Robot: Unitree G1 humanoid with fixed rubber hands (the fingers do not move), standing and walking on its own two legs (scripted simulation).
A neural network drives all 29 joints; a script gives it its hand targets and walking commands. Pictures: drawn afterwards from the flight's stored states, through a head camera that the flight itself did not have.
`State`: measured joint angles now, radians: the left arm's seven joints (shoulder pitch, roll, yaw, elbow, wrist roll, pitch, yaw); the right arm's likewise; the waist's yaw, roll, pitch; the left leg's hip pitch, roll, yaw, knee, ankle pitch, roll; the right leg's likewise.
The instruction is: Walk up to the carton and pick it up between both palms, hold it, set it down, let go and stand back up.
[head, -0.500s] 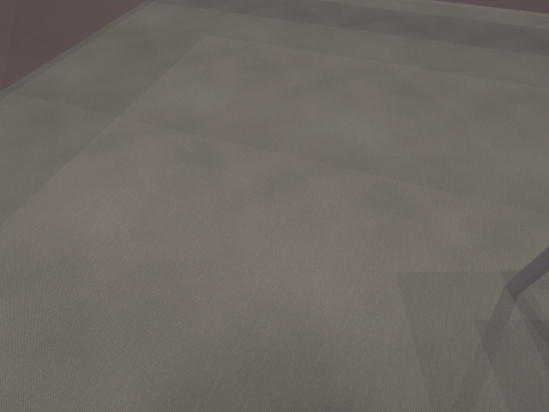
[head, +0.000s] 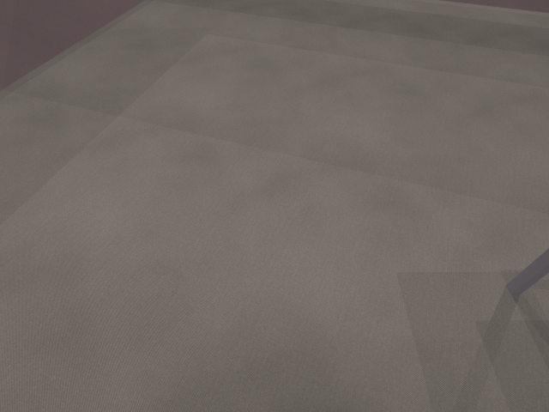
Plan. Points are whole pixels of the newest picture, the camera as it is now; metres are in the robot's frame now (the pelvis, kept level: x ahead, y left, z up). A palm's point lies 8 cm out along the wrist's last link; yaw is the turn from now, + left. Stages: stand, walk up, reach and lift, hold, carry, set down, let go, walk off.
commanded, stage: stand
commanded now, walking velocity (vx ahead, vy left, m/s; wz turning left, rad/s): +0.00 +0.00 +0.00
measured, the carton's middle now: out of the picture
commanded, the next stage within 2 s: walk up in 0.06 s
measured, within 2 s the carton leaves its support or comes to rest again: neither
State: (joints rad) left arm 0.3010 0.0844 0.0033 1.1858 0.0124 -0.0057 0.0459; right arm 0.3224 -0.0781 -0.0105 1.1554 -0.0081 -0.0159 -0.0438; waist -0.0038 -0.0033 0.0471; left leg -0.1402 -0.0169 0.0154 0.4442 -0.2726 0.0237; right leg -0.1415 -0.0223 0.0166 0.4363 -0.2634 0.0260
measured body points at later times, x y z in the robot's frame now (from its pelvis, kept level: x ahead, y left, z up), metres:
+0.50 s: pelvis -0.02 -0.03 -0.01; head +0.02 -0.05 +0.43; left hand +0.06 +0.24 -0.15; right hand -0.01 -0.29 -0.16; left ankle -0.02 +0.10 -0.74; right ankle -0.01 -0.18 -0.70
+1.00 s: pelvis -0.01 -0.10 +0.00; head +0.01 -0.09 +0.44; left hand +0.25 +0.02 -0.15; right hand -0.16 -0.33 -0.12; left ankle +0.07 -0.03 -0.74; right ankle -0.08 -0.24 -0.66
